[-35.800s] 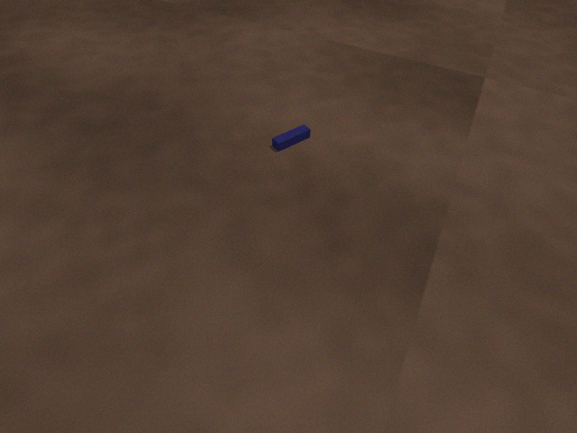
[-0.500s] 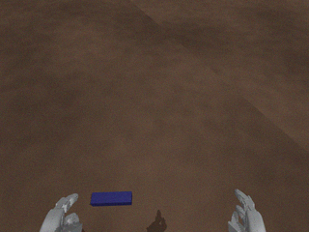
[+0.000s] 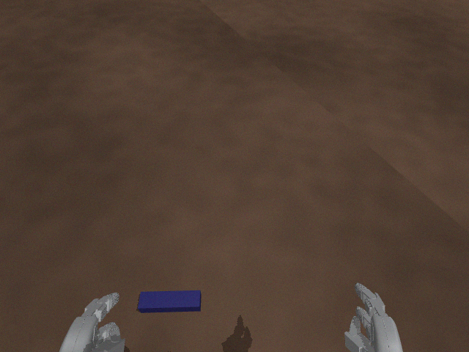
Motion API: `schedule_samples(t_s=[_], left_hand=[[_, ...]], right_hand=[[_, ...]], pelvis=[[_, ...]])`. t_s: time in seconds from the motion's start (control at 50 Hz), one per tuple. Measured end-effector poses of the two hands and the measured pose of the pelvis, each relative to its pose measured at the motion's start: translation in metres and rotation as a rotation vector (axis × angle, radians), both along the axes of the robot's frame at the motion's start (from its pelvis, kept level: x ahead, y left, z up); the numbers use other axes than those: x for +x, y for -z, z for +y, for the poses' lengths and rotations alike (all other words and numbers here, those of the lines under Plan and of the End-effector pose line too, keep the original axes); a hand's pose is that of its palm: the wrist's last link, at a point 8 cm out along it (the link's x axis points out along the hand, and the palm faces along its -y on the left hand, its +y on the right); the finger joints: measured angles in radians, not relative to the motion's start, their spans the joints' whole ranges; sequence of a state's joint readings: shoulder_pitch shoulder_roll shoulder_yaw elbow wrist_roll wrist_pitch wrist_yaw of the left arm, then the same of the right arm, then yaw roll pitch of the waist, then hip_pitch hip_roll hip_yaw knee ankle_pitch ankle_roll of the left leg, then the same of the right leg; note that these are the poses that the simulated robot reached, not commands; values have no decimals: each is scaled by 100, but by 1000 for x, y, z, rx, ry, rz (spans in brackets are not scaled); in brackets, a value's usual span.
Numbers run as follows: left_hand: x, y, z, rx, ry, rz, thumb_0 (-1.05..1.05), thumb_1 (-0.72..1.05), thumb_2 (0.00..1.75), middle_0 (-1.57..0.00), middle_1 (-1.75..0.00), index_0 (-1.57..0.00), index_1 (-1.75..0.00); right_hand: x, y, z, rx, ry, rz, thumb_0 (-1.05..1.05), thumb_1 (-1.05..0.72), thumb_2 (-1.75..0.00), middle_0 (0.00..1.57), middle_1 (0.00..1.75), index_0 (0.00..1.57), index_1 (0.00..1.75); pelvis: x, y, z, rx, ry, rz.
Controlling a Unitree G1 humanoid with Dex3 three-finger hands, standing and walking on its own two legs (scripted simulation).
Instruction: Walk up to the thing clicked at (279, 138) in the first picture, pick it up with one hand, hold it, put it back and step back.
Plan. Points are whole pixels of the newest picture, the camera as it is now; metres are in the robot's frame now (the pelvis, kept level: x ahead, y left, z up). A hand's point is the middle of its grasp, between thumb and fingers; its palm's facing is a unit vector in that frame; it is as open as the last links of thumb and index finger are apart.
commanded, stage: home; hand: left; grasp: from above
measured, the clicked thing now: (170, 301) +0.43 +0.23 -0.69
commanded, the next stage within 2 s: stand in 0.68 s
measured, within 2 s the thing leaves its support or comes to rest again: neither
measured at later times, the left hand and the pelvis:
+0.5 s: hand (120, 348) +0.16 +0.18 -0.05, palm faces +0.05 -0.98 -0.21, open 7.4 cm; pelvis +0.00 +0.00 +0.00, yaw +0 degrees
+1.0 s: hand out of the picture +0.13 +0.23 -0.10, palm faces +0.02 -0.94 -0.34, open 7.3 cm; pelvis -0.01 +0.00 +0.02, yaw +0 degrees
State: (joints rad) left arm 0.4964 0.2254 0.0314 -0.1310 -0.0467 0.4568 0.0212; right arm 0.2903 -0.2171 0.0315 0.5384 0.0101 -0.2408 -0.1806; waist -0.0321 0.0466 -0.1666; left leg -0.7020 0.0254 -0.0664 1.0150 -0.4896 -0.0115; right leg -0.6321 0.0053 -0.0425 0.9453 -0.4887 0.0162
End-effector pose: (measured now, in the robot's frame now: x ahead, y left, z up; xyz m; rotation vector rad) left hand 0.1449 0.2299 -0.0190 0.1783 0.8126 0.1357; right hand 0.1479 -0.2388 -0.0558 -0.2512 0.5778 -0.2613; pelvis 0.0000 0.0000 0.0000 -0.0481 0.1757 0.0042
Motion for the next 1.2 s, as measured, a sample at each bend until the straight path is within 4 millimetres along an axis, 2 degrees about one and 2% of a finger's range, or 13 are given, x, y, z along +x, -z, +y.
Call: schedule_samples(t_s=[0.78, 0.86, 0.94, 1.04, 1.2], left_hand=[[-4, 0, 3, 3, 6, -2, 1, 91, 90, -20, -30, -20, -30], [0, 19, 14, 92, 44, -26, 1, 90, 90, -21, -30, -21, -30], [-14, 35, 32, 124, 23, 58, 1, 90, 90, -21, -30, -21, -30], [-45, 47, 50, 135, -33, 192, 1, 91, 90, -21, -30, -21, -30], [-96, 54, 55, 114, -100, 371, 1, 91, 90, -20, -30, -21, -30]], right_hand=[[-6, 0, 2, 3, 4, -2, 1, -90, -90, 21, 30, 21, 30], [-12, 17, -3, -41, -128, 217, 1, -90, -90, 21, 30, 21, 30], [-27, 22, -17, -15, -124, 366, 1, -90, -90, 21, 30, 21, 30], [-49, 19, -31, 0, -64, 462, 1, -90, -90, 21, 30, 21, 30], [-76, 15, -34, 21, -4, 579, 1, -90, -90, 21, 30, 20, 30]], pelvis=[[-5, 1, 2, -2, 2, -2], [-12, -7, 1, 25, 6, -84], [-14, -18, 2, 45, 8, -129], [-10, -29, 3, 46, 8, -159], [-4, -46, 4, 43, 1, -198]])
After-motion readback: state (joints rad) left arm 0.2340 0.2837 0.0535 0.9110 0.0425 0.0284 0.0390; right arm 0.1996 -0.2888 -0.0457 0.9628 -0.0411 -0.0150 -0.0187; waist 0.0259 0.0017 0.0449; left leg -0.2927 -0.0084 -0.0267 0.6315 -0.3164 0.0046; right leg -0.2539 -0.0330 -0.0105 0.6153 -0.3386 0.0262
